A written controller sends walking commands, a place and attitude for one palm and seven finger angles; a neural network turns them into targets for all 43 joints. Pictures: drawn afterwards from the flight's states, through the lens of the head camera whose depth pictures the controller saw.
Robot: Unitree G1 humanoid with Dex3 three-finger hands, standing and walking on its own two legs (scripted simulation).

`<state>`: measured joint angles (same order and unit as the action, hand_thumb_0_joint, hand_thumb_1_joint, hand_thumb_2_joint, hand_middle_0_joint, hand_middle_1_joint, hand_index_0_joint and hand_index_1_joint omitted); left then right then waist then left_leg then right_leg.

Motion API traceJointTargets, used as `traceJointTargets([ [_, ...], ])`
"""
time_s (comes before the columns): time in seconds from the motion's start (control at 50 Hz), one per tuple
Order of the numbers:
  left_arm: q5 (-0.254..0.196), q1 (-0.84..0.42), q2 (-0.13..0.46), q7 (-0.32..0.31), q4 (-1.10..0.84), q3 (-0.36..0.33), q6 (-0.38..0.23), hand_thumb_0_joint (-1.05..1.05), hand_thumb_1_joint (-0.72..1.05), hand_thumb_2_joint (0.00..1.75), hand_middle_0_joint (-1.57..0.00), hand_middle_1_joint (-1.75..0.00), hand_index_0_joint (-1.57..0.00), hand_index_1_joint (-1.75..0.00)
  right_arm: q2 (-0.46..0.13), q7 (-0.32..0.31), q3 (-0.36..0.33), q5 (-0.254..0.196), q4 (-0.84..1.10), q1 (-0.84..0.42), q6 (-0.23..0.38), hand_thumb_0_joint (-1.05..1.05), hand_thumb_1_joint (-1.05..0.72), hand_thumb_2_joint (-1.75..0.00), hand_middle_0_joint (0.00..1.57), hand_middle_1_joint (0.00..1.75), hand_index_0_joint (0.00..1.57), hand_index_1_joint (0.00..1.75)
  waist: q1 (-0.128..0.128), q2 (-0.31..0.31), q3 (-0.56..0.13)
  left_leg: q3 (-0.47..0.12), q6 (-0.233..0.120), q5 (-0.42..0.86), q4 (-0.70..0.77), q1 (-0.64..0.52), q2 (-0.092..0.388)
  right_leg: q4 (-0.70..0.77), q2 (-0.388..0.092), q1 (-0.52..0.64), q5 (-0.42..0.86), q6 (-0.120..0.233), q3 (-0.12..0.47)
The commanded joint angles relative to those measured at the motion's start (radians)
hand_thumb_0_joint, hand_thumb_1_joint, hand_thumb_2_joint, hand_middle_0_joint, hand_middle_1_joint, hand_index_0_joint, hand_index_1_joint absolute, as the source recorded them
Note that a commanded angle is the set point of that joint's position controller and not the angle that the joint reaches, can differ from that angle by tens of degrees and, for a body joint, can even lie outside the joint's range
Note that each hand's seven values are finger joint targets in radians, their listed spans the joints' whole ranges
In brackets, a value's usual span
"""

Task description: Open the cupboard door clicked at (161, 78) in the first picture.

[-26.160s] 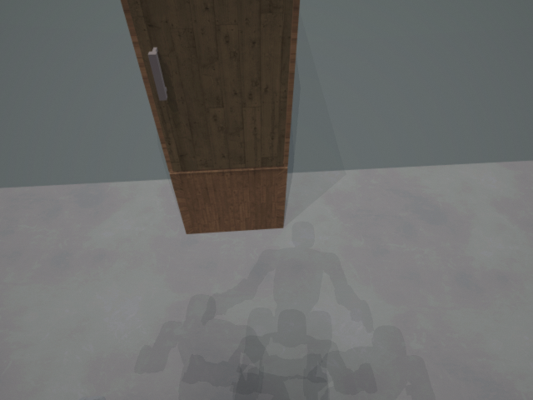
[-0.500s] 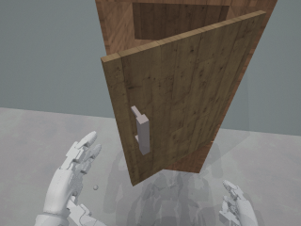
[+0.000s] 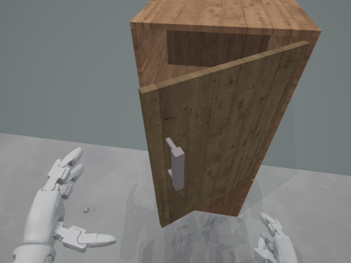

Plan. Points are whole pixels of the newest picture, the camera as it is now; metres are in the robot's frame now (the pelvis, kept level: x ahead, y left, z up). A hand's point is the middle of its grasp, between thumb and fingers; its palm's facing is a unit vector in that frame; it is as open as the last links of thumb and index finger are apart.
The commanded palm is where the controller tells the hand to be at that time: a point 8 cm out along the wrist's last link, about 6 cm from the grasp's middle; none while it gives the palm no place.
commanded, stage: draw the hand back to the body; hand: left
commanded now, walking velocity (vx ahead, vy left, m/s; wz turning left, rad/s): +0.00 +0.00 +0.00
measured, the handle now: (173, 164) +0.33 +0.04 +0.07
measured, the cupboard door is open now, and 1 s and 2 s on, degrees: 38 38 38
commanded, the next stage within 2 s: step back with the hand held close in 0.92 s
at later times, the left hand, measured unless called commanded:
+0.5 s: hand (44, 179) +0.20 +0.24 +0.18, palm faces +0.42 -0.81 -0.41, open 9.6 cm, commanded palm +0.16 +0.29 +0.20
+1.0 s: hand (43, 177) +0.20 +0.24 +0.18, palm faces +0.43 -0.80 -0.41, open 7.4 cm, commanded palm +0.15 +0.28 +0.20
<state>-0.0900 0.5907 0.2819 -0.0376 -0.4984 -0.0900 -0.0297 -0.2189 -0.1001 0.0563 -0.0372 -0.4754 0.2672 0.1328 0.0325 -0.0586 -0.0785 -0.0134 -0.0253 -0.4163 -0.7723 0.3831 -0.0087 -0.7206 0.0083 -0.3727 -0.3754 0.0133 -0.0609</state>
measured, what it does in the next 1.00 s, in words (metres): stands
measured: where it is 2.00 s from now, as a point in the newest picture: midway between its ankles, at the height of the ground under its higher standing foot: outside the picture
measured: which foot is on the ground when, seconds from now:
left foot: down 0.00-1.00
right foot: down 0.00-1.00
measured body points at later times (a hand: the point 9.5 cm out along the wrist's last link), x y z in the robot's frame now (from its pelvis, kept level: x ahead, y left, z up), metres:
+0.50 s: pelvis +0.02 -0.01 +0.03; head +0.00 -0.03 +0.48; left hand +0.18 +0.28 +0.20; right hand +0.21 -0.23 -0.05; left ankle -0.01 +0.10 -0.71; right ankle +0.00 -0.11 -0.71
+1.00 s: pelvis +0.02 -0.02 +0.03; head +0.00 -0.04 +0.48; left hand +0.18 +0.28 +0.21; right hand +0.20 -0.24 -0.06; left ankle -0.01 +0.10 -0.71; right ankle +0.00 -0.11 -0.71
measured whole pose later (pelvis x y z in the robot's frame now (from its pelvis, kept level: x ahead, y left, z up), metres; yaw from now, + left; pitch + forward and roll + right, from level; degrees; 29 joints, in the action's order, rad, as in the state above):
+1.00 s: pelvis +0.02 -0.02 +0.03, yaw -1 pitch -4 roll +0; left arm -0.06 0.49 0.33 -0.11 -0.39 -0.33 -0.09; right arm -0.23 -0.08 0.02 -0.01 -0.65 0.19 0.12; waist 0.06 -0.07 0.01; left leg 0.00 -0.01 -0.27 -0.42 0.08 0.00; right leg -0.39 0.03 -0.09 -0.24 0.03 -0.04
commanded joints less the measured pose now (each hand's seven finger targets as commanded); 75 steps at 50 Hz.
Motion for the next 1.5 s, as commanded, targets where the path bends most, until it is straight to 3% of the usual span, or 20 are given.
traceJointTargets([
  [0.0, 0.039, -0.073, 0.119, -0.08, -0.218, -0.09, -0.066, 0.0, -0.01, 0.51, -0.17, -0.3, -0.17, -0.3, -0.099, -0.014, -0.038, 0.017, 0.135, -0.125, 0.051, 0.0, -0.9, -0.9, 0.2, 0.3, 0.2, 0.3, 0.003, 0.0, 0.003, -0.032, 0.009, 0.18, 0.236, -0.056, 0.018, 0.198, -0.011, 0.094, 0.133, 0.013, 0.025],
  [0.26, 0.04, -0.088, 0.187, -0.103, -0.163, -0.24, -0.097, 0.0, 0.44, 0.7, -0.18, -0.3, -0.18, -0.3, -0.104, 0.001, -0.052, 0.027, 0.04, -0.178, 0.059, 0.0, -0.9, -0.9, 0.2, 0.3, 0.2, 0.3, 0.025, 0.023, 0.001, -0.009, 0.013, 0.391, 0.349, -0.192, 0.021, 0.296, -0.01, 0.262, 0.312, 0.007, 0.02],
  [0.38, 0.034, -0.134, 0.214, -0.102, -0.128, -0.302, -0.101, 0.0, 0.65, 0.8, -0.19, -0.3, -0.19, -0.3, -0.104, 0.005, -0.062, 0.025, 0.022, -0.191, 0.043, 0.0, -0.9, -0.9, 0.2, 0.3, 0.2, 0.3, 0.026, 0.031, 0.026, 0.006, 0.009, 0.399, 0.371, -0.224, 0.02, 0.334, -0.006, 0.271, 0.332, 0.004, 0.029],
  [0.46, 0.031, -0.162, 0.241, -0.105, -0.135, -0.347, -0.11, 0.0, 0.8, 0.86, -0.2, -0.3, -0.2, -0.3, -0.104, 0.006, -0.065, 0.026, 0.012, -0.196, 0.04, 0.0, -0.9, -0.9, 0.2, 0.3, 0.2, 0.3, 0.031, -0.024, 0.009, 0.012, 0.009, 0.431, 0.379, -0.253, 0.019, 0.344, -0.008, 0.294, 0.359, 0.005, 0.033],
  [0.52, 0.029, -0.18, 0.277, -0.107, -0.136, -0.391, -0.114, 0.0, 0.9, 0.9, -0.2, -0.3, -0.2, -0.3, -0.111, 0.009, -0.07, 0.026, 0.003, -0.201, 0.041, 0.0, -0.9, -0.9, 0.2, 0.3, 0.2, 0.3, 0.037, -0.018, -0.006, 0.012, 0.009, 0.471, 0.38, -0.266, 0.02, 0.35, -0.008, 0.314, 0.394, 0.005, 0.033],
  [0.58, 0.025, -0.164, 0.21, -0.094, -0.095, -0.33, -0.107, 0.0, 0.9, 0.9, -0.2, -0.3, -0.2, -0.3, -0.112, 0.017, -0.074, 0.024, 0.005, -0.201, 0.031, 0.0, -0.9, -0.9, 0.2, 0.3, 0.2, 0.3, 0.026, 0.002, 0.027, 0.018, 0.005, 0.453, 0.388, -0.269, 0.022, 0.361, -0.007, 0.293, 0.379, -0.002, 0.033],
  [0.74, 0.027, -0.189, 0.251, -0.097, -0.108, -0.362, -0.116, 0.0, 0.9, 0.9, -0.2, -0.3, -0.2, -0.3, -0.109, 0.014, -0.075, 0.028, 0.005, -0.215, 0.028, 0.0, -0.9, -0.9, 0.2, 0.3, 0.2, 0.3, 0.034, 0.025, 0.018, 0.016, 0.001, 0.405, 0.401, -0.268, 0.015, 0.378, -0.009, 0.312, 0.351, -0.001, 0.038],
  [0.82, 0.032, -0.195, 0.267, -0.1, -0.131, -0.373, -0.122, 0.0, 0.9, 0.9, -0.2, -0.3, -0.2, -0.3, -0.109, 0.01, -0.075, 0.027, -0.003, -0.218, 0.038, 0.0, -0.9, -0.9, 0.2, 0.3, 0.2, 0.3, 0.036, -0.038, 0.004, 0.022, 0.001, 0.41, 0.394, -0.287, 0.013, 0.386, -0.01, 0.314, 0.361, 0.002, 0.045],
  [0.98, 0.026, -0.169, 0.228, -0.094, -0.081, -0.349, -0.119, 0.0, 0.9, 0.9, -0.2, -0.3, -0.2, -0.3, -0.105, 0.015, -0.078, 0.026, -0.008, -0.215, 0.036, 0.0, -0.9, -0.9, 0.2, 0.3, 0.2, 0.3, 0.031, 0.022, 0.043, 0.019, 0.0, 0.398, 0.408, -0.278, 0.016, 0.393, -0.005, 0.3, 0.343, -0.003, 0.04],
  [1.02, 0.03, -0.265, 0.265, -0.098, -0.128, -0.361, -0.128, 0.0, 0.9, 0.9, -0.2, -0.3, -0.2, -0.3, -0.114, 0.013, -0.078, 0.025, -0.011, -0.224, 0.041, 0.0, -0.9, -0.9, 0.2, 0.3, 0.2, 0.3, 0.028, -0.006, 0.024, 0.019, -0.002, 0.383, 0.405, -0.29, 0.013, 0.399, -0.008, 0.298, 0.329, -0.002, 0.045],
  [1.04, 0.032, -0.325, 0.368, -0.102, -0.138, -0.479, -0.159, 0.0, 0.9, 0.9, -0.2, -0.3, -0.2, -0.3, -0.139, 0.014, -0.085, 0.016, 0.017, -0.189, 0.019, 0.0, -0.9, -0.9, 0.2, 0.3, 0.2, 0.3, -0.015, 0.032, 0.104, -0.016, -0.017, 0.32, 0.375, -0.211, 0.036, 0.441, -0.052, 0.211, 0.367, -0.003, 0.134],
  [1.06, 0.034, -0.22, 0.284, -0.09, -0.044, -0.418, -0.157, 0.0, 0.9, 0.9, -0.2, -0.3, -0.2, -0.3, -0.127, 0.016, -0.088, 0.019, 0.002, -0.19, 0.003, 0.0, -0.9, -0.9, 0.2, 0.3, 0.2, 0.3, -0.02, 0.068, 0.077, -0.018, -0.017, 0.311, 0.351, -0.232, 0.03, 0.442, -0.072, 0.208, 0.377, 0.001, 0.137],
  [1.1, 0.039, -0.148, 0.251, -0.083, -0.054, -0.38, -0.163, 0.0, 0.9, 0.9, -0.2, -0.3, -0.2, -0.3, -0.134, 0.023, -0.092, 0.023, 0.019, -0.196, -0.022, 0.0, -0.9, -0.9, 0.2, 0.3, 0.2, 0.3, -0.022, 0.07, 0.043, -0.013, -0.013, 0.34, 0.343, -0.232, 0.03, 0.432, -0.079, 0.209, 0.403, 0.0, 0.13],
  [1.12, 0.041, -0.142, 0.259, -0.084, -0.076, -0.384, -0.169, 0.0, 0.9, 0.9, -0.2, -0.3, -0.2, -0.3, -0.139, 0.02, -0.094, 0.024, 0.022, -0.207, -0.027, 0.0, -0.9, -0.9, 0.2, 0.3, 0.2, 0.3, -0.02, 0.013, 0.035, -0.012, -0.012, 0.371, 0.35, -0.23, 0.033, 0.418, -0.081, 0.211, 0.433, 0.001, 0.12],
  [1.2, 0.042, -0.078, 0.286, -0.098, -0.125, -0.415, -0.165, 0.0, 0.9, 0.9, -0.2, -0.3, -0.2, -0.3, -0.136, 0.019, -0.105, 0.02, 0.049, -0.195, -0.059, 0.0, -0.9, -0.9, 0.2, 0.3, 0.2, 0.3, -0.022, 0.062, -0.061, -0.011, -0.003, 0.497, 0.342, -0.21, 0.054, 0.345, -0.07, 0.273, 0.562, -0.008, 0.102],
  [1.22, 0.041, -0.071, 0.304, -0.104, -0.139, -0.428, -0.165, 0.0, 0.9, 0.9, -0.2, -0.3, -0.2, -0.3, -0.14, 0.014, -0.107, 0.019, 0.048, -0.2, -0.065, 0.0, -0.9, -0.9, 0.2, 0.3, 0.2, 0.3, -0.02, 0.03, -0.073, -0.018, 0.0, 0.524, 0.343, -0.202, 0.055, 0.329, -0.075, 0.288, 0.589, -0.004, 0.095],
  [1.26, 0.04, -0.052, 0.303, -0.11, -0.157, -0.431, -0.162, 0.0, 0.9, 0.9, -0.2, -0.3, -0.2, -0.3, -0.133, 0.012, -0.109, 0.016, 0.064, -0.194, -0.077, 0.0, -0.9, -0.9, 0.2, 0.3, 0.2, 0.3, -0.023, 0.05, -0.096, -0.018, 0.0, 0.546, 0.337, -0.187, 0.063, 0.301, -0.069, 0.297, 0.609, -0.009, 0.093],
  [1.36, 0.04, -0.021, 0.314, -0.124, -0.185, -0.447, -0.163, 0.0, 0.9, 0.9, -0.2, -0.3, -0.2, -0.3, -0.129, 0.005, -0.112, 0.013, 0.078, -0.194, -0.085, 0.0, -0.9, -0.9, 0.2, 0.3, 0.2, 0.3, -0.024, 0.021, -0.086, -0.038, -0.007, 0.469, 0.351, -0.109, 0.078, 0.269, -0.059, 0.289, 0.533, -0.013, 0.098],
  [1.42, 0.048, -0.026, 0.326, -0.13, -0.199, -0.461, -0.172, 0.0, 0.9, 0.9, -0.2, -0.3, -0.2, -0.3, -0.141, 0.0, -0.115, 0.016, 0.074, -0.197, -0.079, 0.0, -0.9, -0.9, 0.2, 0.3, 0.2, 0.3, -0.023, -0.021, -0.053, -0.062, -0.021, 0.345, 0.384, -0.009, 0.087, 0.256, -0.045, 0.306, 0.445, -0.016, 0.098],
  [1.48, 0.054, -0.03, 0.31, -0.132, -0.195, -0.455, -0.174, 0.0, 0.9, 0.9, -0.2, -0.3, -0.2, -0.3, -0.142, 0.005, -0.111, 0.016, 0.083, -0.184, -0.072, 0.0, -0.9, -0.9, 0.2, 0.3, 0.2, 0.3, -0.026, -0.008, -0.025, -0.072, -0.038, 0.168, 0.408, 0.108, 0.1, 0.229, -0.034, 0.327, 0.34, -0.022, 0.115],
])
